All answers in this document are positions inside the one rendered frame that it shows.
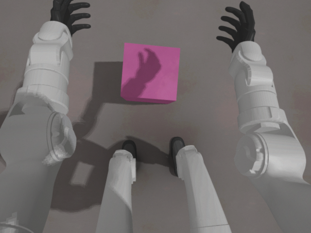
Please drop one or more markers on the robot left upper arm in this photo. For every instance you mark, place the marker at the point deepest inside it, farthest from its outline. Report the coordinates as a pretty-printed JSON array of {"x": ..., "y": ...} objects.
[{"x": 33, "y": 147}]

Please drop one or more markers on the robot right forearm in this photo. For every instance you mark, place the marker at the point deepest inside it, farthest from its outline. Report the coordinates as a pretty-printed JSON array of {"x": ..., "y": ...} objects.
[{"x": 255, "y": 92}]

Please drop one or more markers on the right robot foot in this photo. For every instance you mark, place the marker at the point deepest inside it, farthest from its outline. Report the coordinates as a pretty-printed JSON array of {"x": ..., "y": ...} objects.
[{"x": 177, "y": 143}]

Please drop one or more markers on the robot foot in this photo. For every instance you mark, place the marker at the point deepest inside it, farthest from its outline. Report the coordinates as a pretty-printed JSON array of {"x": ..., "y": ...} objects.
[
  {"x": 177, "y": 143},
  {"x": 130, "y": 146}
]

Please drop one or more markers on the carton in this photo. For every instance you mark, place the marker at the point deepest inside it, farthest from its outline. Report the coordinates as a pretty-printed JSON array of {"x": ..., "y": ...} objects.
[{"x": 150, "y": 73}]

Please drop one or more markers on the robot left forearm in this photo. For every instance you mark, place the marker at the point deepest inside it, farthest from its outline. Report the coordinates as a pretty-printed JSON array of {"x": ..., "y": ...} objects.
[{"x": 46, "y": 76}]

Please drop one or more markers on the robot right upper arm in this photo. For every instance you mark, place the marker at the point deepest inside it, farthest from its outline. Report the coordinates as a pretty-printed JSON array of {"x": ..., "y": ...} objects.
[{"x": 275, "y": 164}]

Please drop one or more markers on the right robot hand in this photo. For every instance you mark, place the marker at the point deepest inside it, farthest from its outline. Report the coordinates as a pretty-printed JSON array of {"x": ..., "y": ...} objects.
[{"x": 245, "y": 25}]

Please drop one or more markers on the left robot foot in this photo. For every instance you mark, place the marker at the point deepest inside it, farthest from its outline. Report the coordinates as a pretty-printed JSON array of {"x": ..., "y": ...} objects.
[{"x": 130, "y": 146}]

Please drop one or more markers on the left robot hand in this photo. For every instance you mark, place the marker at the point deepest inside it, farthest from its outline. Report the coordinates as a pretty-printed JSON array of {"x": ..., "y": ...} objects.
[{"x": 61, "y": 12}]

